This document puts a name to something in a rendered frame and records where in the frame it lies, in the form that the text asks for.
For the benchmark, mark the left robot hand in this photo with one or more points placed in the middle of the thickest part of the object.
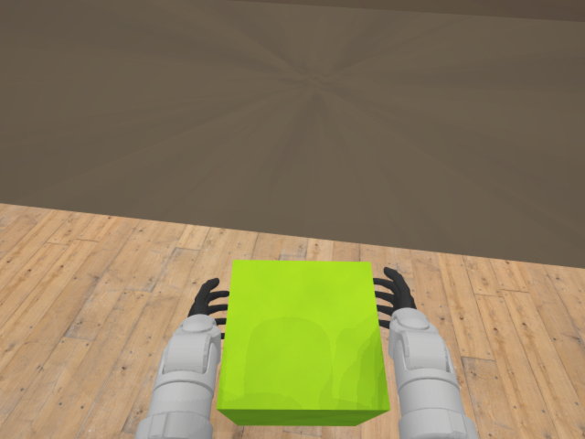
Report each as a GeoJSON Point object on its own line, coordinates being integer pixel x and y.
{"type": "Point", "coordinates": [200, 307]}

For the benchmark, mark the right robot hand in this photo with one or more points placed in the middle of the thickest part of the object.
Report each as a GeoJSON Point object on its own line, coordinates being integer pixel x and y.
{"type": "Point", "coordinates": [400, 298]}

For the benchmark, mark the robot left forearm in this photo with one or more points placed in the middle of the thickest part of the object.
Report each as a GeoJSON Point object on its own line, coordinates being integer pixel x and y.
{"type": "Point", "coordinates": [184, 385]}

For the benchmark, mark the carton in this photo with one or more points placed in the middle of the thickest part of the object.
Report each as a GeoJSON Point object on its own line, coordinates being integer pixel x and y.
{"type": "Point", "coordinates": [302, 345]}

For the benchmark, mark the robot right forearm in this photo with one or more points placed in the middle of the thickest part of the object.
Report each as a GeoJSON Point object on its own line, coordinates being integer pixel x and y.
{"type": "Point", "coordinates": [429, 394]}

